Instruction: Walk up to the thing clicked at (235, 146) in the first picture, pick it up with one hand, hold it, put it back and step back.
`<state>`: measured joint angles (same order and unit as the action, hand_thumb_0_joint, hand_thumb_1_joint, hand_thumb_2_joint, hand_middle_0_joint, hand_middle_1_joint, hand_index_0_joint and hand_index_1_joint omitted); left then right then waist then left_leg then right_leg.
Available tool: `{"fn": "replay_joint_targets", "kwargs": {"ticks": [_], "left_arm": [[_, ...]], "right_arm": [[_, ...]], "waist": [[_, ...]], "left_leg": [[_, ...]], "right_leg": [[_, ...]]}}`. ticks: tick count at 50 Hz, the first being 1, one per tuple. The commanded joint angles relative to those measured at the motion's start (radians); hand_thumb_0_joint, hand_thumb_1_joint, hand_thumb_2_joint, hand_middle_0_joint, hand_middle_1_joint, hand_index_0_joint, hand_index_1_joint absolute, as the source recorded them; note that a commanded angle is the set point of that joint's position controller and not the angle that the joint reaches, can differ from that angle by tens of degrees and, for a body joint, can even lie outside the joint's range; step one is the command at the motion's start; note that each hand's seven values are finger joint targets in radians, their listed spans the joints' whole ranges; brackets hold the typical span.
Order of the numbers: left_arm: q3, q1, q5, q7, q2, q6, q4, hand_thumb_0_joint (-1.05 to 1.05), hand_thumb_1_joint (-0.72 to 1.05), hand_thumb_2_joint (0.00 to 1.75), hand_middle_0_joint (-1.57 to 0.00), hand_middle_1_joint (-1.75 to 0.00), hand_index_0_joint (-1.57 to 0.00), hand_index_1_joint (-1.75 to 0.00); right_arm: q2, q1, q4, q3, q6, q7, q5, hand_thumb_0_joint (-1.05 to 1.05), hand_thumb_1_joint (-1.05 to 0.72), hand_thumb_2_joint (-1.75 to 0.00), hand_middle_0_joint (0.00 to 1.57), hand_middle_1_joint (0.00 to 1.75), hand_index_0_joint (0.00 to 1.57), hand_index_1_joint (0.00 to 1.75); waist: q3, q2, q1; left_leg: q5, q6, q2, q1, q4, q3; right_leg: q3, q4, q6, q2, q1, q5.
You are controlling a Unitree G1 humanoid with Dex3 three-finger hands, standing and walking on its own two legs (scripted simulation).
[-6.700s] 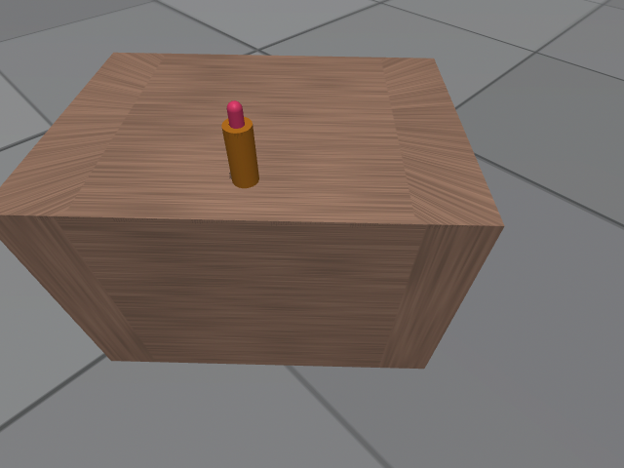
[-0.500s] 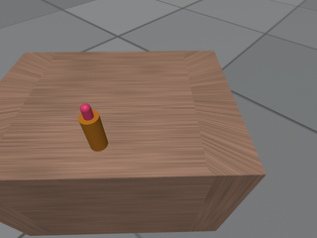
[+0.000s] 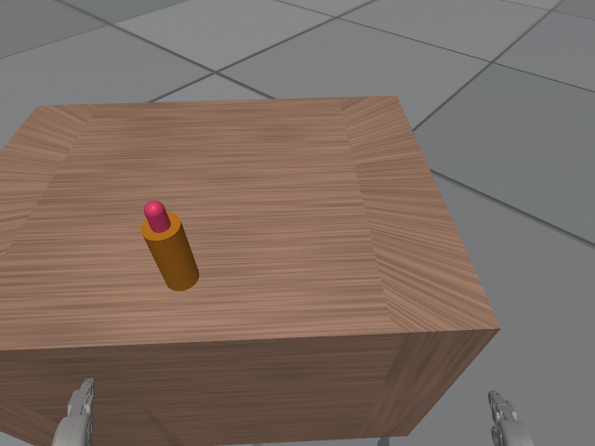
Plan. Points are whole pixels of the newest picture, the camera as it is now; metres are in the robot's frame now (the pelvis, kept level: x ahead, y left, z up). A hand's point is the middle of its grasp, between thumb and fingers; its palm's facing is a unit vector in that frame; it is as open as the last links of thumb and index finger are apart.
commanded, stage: rise first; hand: left
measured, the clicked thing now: (168, 244) +0.43 +0.22 +0.02
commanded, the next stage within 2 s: go down in 1.30 s
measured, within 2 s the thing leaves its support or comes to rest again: neither
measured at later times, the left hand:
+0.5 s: hand (101, 415) +0.18 +0.24 +0.02, palm faces +0.25 -0.90 -0.34, open 17.4 cm
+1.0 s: hand (68, 420) +0.16 +0.25 +0.07, palm faces +0.30 -0.87 -0.38, open 17.5 cm
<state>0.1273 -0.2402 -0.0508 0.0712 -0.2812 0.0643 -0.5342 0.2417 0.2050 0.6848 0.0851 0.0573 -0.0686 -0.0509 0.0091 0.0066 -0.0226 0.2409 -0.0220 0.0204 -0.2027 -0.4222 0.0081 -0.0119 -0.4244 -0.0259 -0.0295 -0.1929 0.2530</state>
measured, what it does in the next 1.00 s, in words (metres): stands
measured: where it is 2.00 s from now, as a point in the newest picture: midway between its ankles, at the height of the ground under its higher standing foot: outside the picture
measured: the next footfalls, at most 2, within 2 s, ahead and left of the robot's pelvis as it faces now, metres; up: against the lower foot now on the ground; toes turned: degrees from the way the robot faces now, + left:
none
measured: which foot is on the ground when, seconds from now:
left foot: down 0.00-1.00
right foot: down 0.00-1.00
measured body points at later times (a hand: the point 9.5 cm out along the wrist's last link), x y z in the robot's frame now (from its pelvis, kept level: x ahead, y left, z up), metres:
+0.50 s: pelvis +0.00 +0.00 +0.00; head +0.01 -0.02 +0.45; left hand +0.16 +0.29 +0.04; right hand +0.16 -0.26 -0.09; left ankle -0.01 +0.13 -0.74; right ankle -0.02 -0.14 -0.74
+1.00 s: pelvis -0.01 -0.01 +0.00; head -0.02 -0.02 +0.45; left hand +0.14 +0.29 +0.09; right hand +0.15 -0.26 -0.09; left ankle -0.01 +0.13 -0.74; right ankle -0.02 -0.14 -0.74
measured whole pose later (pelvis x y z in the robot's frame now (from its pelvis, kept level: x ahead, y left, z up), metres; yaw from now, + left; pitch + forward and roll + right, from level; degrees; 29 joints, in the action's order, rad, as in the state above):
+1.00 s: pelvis -0.01 -0.01 +0.00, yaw +1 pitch -3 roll +0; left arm 0.24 -0.48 -0.05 0.02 -0.31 0.20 0.11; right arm 0.22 0.25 0.63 0.13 0.11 -0.04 -0.02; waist -0.04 0.04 -0.05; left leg 0.23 -0.03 0.02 -0.13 -0.42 0.03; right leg 0.01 -0.43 -0.02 -0.03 -0.12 0.25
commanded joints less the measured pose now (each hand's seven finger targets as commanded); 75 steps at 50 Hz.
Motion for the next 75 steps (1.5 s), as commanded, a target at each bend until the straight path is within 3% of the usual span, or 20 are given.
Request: {"fn": "replay_joint_targets", "kwargs": {"ticks": [1, 4, 10, 18, 28, 48, 53, 55, 58, 59, 61, 63, 65, 67, 68, 70, 71, 72, 74, 75], "left_arm": [[0.08, 0.04, 0.007, 0.026, -0.181, 0.06, 0.301, 0.0, -0.53, 0.0, -0.04, -0.04, -0.04, -0.04], [0.122, 0.006, 0.008, 0.03, -0.21, 0.062, 0.381, 0.0, -0.53, 0.0, -0.04, -0.04, -0.04, -0.04], [0.124, -0.095, 0.005, 0.01, -0.176, 0.063, 0.514, 0.0, -0.51, 0.0, -0.04, -0.04, -0.04, -0.03], [0.119, -0.12, -0.002, -0.017, -0.155, 0.086, 0.662, 0.0, -0.52, 0.0, -0.04, -0.04, -0.04, -0.04], [0.174, -0.173, 0.003, -0.021, -0.186, 0.131, 0.771, 0.0, -0.55, 0.01, -0.05, -0.05, -0.05, -0.05], [0.235, -0.17, 0.0, -0.034, -0.216, 0.205, 0.846, 0.0, -0.56, 0.04, -0.05, -0.05, -0.05, -0.05], [0.215, -0.163, 0.003, -0.036, -0.194, 0.226, 0.866, 0.0, -0.56, 0.04, -0.05, -0.06, -0.05, -0.06], [0.242, -0.164, 0.003, -0.03, -0.218, 0.231, 0.858, 0.0, -0.57, 0.05, -0.05, -0.06, -0.04, -0.06], [0.236, -0.173, 0.003, -0.033, -0.204, 0.237, 0.876, 0.0, -0.58, 0.06, -0.05, -0.06, -0.04, -0.06], [0.261, -0.185, 0.003, -0.027, -0.226, 0.238, 0.869, 0.0, -0.57, 0.06, -0.05, -0.06, -0.04, -0.06], [0.255, -0.184, 0.003, -0.031, -0.221, 0.242, 0.875, 0.0, -0.58, 0.06, -0.04, -0.05, -0.04, -0.06], [0.256, -0.197, 0.001, -0.033, -0.211, 0.244, 0.85, 0.0, -0.58, 0.07, -0.05, -0.06, -0.04, -0.07], [0.262, -0.194, 0.0, -0.032, -0.22, 0.244, 0.85, 0.0, -0.57, 0.07, -0.04, -0.05, -0.03, -0.06], [0.26, -0.162, -0.001, -0.036, -0.215, 0.249, 0.858, 0.0, -0.59, 0.07, -0.05, -0.05, -0.04, -0.06], [0.276, -0.165, 0.0, -0.034, -0.234, 0.252, 0.895, 0.0, -0.58, 0.08, -0.05, -0.06, -0.04, -0.07], [0.236, -0.155, 0.0, -0.039, -0.201, 0.254, 0.904, 0.0, -0.6, 0.08, -0.05, -0.05, -0.04, -0.07], [0.274, -0.159, 0.0, -0.033, -0.231, 0.254, 0.895, 0.0, -0.57, 0.0, -0.06, -0.05, -0.07, -0.05], [0.251, -0.099, -0.032, -0.057, -0.139, 0.278, 0.919, 0.0, -0.6, 0.03, -0.06, -0.05, -0.06, -0.06], [0.323, -0.101, -0.041, -0.067, -0.215, 0.282, 0.855, 0.0, -0.61, 0.02, -0.07, -0.07, -0.07, -0.07], [0.32, -0.095, -0.034, -0.072, -0.221, 0.282, 0.845, 0.0, -0.61, 0.04, -0.06, -0.07, -0.06, -0.07]], "right_arm": [[0.157, -0.045, -0.218, 0.048, 0.063, -0.014, 0.012, 0.0, 0.51, -0.03, 0.05, 0.05, 0.05, 0.05], [0.168, -0.043, -0.288, 0.056, 0.065, -0.013, 0.017, 0.0, 0.53, -0.02, 0.05, 0.05, 0.05, 0.05], [0.126, 0.077, -0.255, 0.061, 0.053, -0.001, 0.019, 0.0, 0.55, -0.02, 0.05, 0.05, 0.05, 0.05], [0.097, -0.015, -0.275, 0.046, 0.058, 0.018, 0.025, 0.0, 0.55, -0.02, 0.05, 0.05, 0.05, 0.05], [0.114, -0.03, -0.243, 0.071, 0.067, 0.011, 0.034, 0.0, 0.53, -0.03, 0.05, 0.05, 0.05, 0.05], [0.12, -0.039, -0.187, 0.098, 0.101, 0.018, 0.035, 0.0, 0.52, -0.04, 0.05, 0.05, 0.05, 0.05], [0.08, -0.051, -0.204, 0.057, 0.114, 0.021, 0.035, 0.0, 0.53, -0.04, 0.05, 0.05, 0.05, 0.05], [0.14, -0.046, -0.222, 0.104, 0.117, 0.014, 0.038, 0.0, 0.52, -0.05, 0.05, 0.05, 0.05, 0.05], [0.103, -0.047, -0.203, 0.078, 0.118, 0.019, 0.034, 0.0, 0.52, -0.05, 0.05, 0.05, 0.05, 0.05], [0.137, -0.048, -0.21, 0.116, 0.119, 0.015, 0.033, 0.0, 0.53, -0.05, 0.05, 0.05, 0.05, 0.05], [0.132, -0.055, -0.234, 0.108, 0.121, 0.018, 0.033, 0.0, 0.53, -0.05, 0.05, 0.05, 0.05, 0.05], [0.085, -0.02, -0.195, 0.074, 0.119, 0.024, 0.03, 0.0, 0.52, -0.05, 0.05, 0.05, 0.05, 0.05], [0.134, -0.03, -0.217, 0.117, 0.12, 0.02, 0.03, 0.0, 0.54, -0.05, 0.05, 0.05, 0.05, 0.05], [0.089, -0.033, -0.219, 0.072, 0.124, 0.026, 0.028, 0.0, 0.52, -0.06, 0.05, 0.05, 0.05, 0.05], [0.1, -0.028, -0.189, 0.091, 0.12, 0.025, 0.029, 0.0, 0.53, -0.05, 0.05, 0.05, 0.05, 0.05], [0.098, -0.042, -0.222, 0.078, 0.13, 0.026, 0.03, 0.0, 0.51, -0.06, 0.05, 0.05, 0.05, 0.05], [0.1, -0.024, -0.203, 0.083, 0.129, 0.024, 0.029, 0.0, 0.51, -0.05, 0.05, 0.05, 0.05, 0.05], [0.045, -0.051, -0.211, 0.019, 0.129, 0.039, 0.038, 0.0, 0.5, -0.05, 0.05, 0.05, 0.05, 0.05], [0.149, -0.077, -0.238, 0.11, 0.132, 0.026, 0.042, 0.0, 0.5, -0.05, 0.05, 0.05, 0.05, 0.05], [0.125, -0.035, -0.212, 0.094, 0.126, 0.027, 0.043, 0.0, 0.51, -0.05, 0.05, 0.05, 0.05, 0.05]], "waist": [[0.107, 0.027, -0.005], [0.13, 0.031, -0.011], [0.075, 0.042, -0.001], [0.043, 0.021, -0.012], [0.056, 0.003, -0.023], [-0.017, 0.025, -0.024], [0.012, 0.01, -0.027], [0.04, 0.004, -0.018], [0.022, 0.029, -0.036], [0.023, 0.04, -0.028], [0.03, 0.011, -0.029], [-0.01, 0.007, -0.034], [-0.003, 0.016, -0.021], [-0.014, 0.018, -0.027], [0.0, 0.067, -0.035], [0.001, 0.039, -0.024], [0.003, 0.047, -0.025], [0.03, 0.015, -0.021], [0.056, -0.013, -0.016], [0.047, -0.013, -0.011]], "left_leg": [[-0.248, 0.014, -0.014, 0.061, 0.045, -0.049], [-0.302, 0.012, -0.013, 0.083, 0.034, -0.052], [-0.33, 0.013, -0.013, 0.099, 0.037, -0.058], [-0.266, 0.023, -0.018, 0.087, 0.042, -0.056], [-0.249, 0.028, -0.023, 0.101, 0.04, -0.051], [-0.118, 0.03, -0.03, 0.061, 0.065, -0.044], [-0.132, 0.033, -0.03, 0.076, 0.058, -0.042], [-0.158, 0.032, -0.029, 0.092, 0.053, -0.042], [-0.16, 0.028, -0.028, 0.079, 0.062, -0.039], [-0.162, 0.027, -0.029, 0.085, 0.063, -0.042], [-0.16, 0.028, -0.027, 0.084, 0.063, -0.04], [-0.151, 0.031, -0.029, 0.065, 0.064, -0.041], [-0.16, 0.03, -0.03, 0.07, 0.062, -0.042], [-0.133, 0.031, -0.032, 0.062, 0.066, -0.044], [-0.145, 0.027, -0.03, 0.07, 0.07, -0.043], [-0.134, 0.028, -0.026, 0.074, 0.072, -0.038], [-0.14, 0.029, -0.028, 0.072, 0.069, -0.039], [-0.122, 0.026, -0.026, 0.029, 0.016, -0.032], [-0.117, 0.028, -0.029, 0.035, 0.006, -0.031], [-0.114, 0.029, -0.029, 0.034, 0.004, -0.031]], "right_leg": [[0.062, 0.041, 0.031, 0.035, 0.054, -0.239], [0.059, 0.04, 0.031, 0.033, 0.089, -0.289], [0.068, 0.039, 0.031, 0.032, 0.077, -0.328], [0.068, 0.059, 0.026, 0.026, 0.074, -0.265], [0.071, 0.057, 0.024, 0.025, 0.085, -0.245], [0.075, 0.079, 0.025, 0.024, 0.037, -0.111], [0.075, 0.073, 0.023, 0.022, 0.055, -0.126], [0.073, 0.069, 0.022, 0.021, 0.066, -0.153], [0.078, 0.064, 0.027, 0.025, 0.064, -0.149], [0.076, 0.064, 0.028, 0.023, 0.064, -0.153], [0.078, 0.068, 0.027, 0.025, 0.072, -0.148], [0.081, 0.072, 0.026, 0.024, 0.062, -0.139], [0.078, 0.069, 0.025, 0.022, 0.054, -0.153], [0.076, 0.074, 0.024, 0.023, 0.054, -0.129], [0.076, 0.067, 0.03, 0.022, 0.056, -0.138], [0.083, 0.067, 0.027, 0.028, 0.05, -0.127], [0.081, 0.067, 0.028, 0.025, 0.056, -0.135], [0.074, 0.035, 0.018, 0.022, 0.035, -0.113], [0.07, 0.033, 0.015, 0.018, 0.036, -0.107], [0.068, 0.032, 0.015, 0.017, 0.032, -0.109]]}}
